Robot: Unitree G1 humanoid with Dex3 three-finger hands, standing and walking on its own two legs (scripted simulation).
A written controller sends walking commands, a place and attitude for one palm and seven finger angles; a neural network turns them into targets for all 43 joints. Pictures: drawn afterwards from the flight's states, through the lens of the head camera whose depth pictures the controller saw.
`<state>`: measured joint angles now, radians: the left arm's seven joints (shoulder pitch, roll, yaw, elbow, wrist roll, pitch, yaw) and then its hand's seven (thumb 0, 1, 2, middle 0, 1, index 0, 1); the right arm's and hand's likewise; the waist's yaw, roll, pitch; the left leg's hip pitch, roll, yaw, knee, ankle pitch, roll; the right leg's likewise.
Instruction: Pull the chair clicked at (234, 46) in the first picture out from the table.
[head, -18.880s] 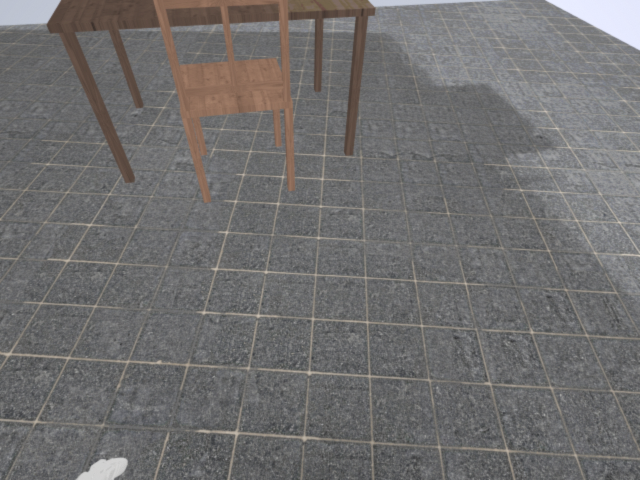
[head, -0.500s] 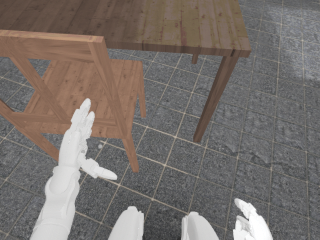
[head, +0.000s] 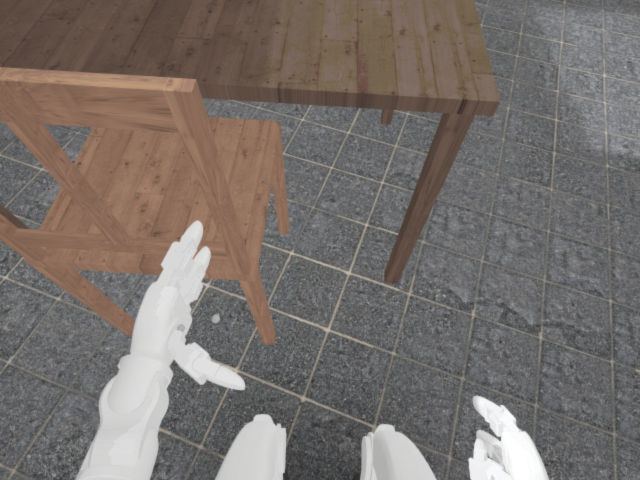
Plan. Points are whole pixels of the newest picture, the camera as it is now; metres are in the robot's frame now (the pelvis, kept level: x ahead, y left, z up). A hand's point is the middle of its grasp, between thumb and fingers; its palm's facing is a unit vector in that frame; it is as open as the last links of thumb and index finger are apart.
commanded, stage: aim the fingers beside a spindle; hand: left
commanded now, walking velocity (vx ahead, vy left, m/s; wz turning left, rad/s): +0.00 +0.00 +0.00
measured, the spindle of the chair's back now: (80, 191) +0.48 +0.35 +0.02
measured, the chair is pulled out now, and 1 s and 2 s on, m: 0.00 0.00 0.00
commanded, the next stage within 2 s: push the fingers through the gap in 0.82 s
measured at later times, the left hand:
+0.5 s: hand (193, 310) +0.31 +0.17 +0.02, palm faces -0.02 -1.00 -0.06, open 16.9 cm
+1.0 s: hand (200, 312) +0.30 +0.15 +0.03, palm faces -0.11 -0.99 -0.03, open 17.0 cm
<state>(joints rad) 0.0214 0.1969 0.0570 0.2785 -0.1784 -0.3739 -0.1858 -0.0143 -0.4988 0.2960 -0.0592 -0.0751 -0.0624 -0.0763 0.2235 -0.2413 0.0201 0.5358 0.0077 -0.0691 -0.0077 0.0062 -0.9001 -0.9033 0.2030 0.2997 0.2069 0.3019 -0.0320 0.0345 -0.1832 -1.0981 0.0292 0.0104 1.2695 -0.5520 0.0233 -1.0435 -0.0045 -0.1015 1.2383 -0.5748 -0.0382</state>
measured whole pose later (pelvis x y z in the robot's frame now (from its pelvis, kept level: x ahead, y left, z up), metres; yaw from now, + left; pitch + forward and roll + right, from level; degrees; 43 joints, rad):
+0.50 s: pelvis -0.01 +0.00 -0.01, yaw +0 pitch +21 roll -3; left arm -0.03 0.22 0.11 0.31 -0.15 -0.42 -0.13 -0.01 -0.50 0.30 -0.06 -0.08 -0.07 -0.08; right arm 0.20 -0.24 0.03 0.55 0.00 -0.07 0.00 0.01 -0.90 -0.90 0.20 0.30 0.21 0.30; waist -0.03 0.02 -0.19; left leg -1.12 0.03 0.01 1.30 -0.55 0.03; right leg -1.06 -0.01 -0.10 1.26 -0.57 -0.03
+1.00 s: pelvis -0.01 +0.01 +0.00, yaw +0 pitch +21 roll -3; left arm -0.01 0.21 0.04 0.25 -0.17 -0.39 -0.17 -0.01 -0.50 0.30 -0.06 -0.07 -0.06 -0.08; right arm 0.22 -0.24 0.02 0.55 0.01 -0.08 -0.01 0.01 -0.90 -0.90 0.20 0.30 0.21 0.30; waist -0.03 0.04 -0.19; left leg -1.11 0.02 0.01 1.28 -0.55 0.04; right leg -1.04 -0.01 -0.10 1.23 -0.56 -0.02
